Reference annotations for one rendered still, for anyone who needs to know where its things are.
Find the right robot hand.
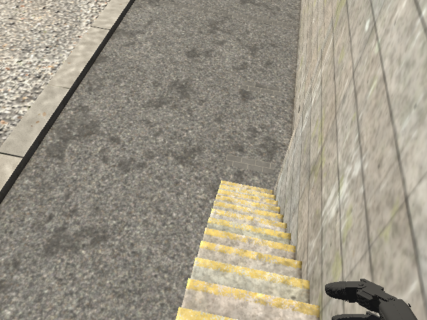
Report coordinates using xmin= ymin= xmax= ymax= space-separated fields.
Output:
xmin=325 ymin=279 xmax=417 ymax=320

